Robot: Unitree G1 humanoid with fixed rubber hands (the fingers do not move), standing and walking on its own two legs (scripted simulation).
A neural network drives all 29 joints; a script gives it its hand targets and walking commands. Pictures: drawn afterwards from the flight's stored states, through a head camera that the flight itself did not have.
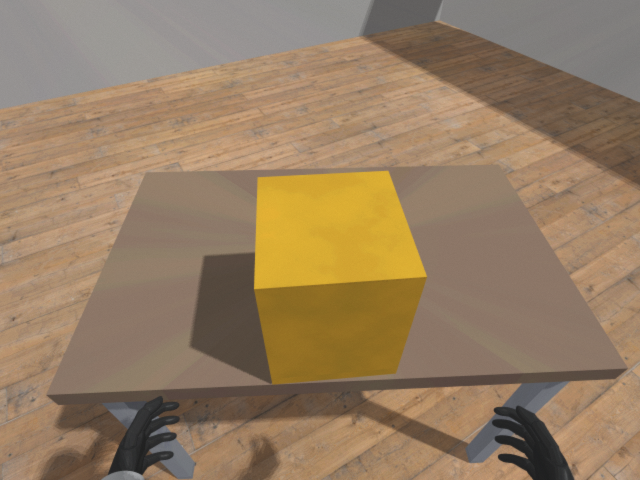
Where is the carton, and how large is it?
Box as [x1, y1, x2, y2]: [254, 171, 426, 384]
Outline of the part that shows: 388,171 258,177 254,291 272,384 395,373 426,275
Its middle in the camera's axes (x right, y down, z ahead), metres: +0.01 +0.06 +0.61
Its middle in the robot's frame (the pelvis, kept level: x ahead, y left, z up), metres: +0.41 +0.01 +0.00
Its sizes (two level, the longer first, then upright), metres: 0.210 0.200 0.250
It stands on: a table, 0.66 m high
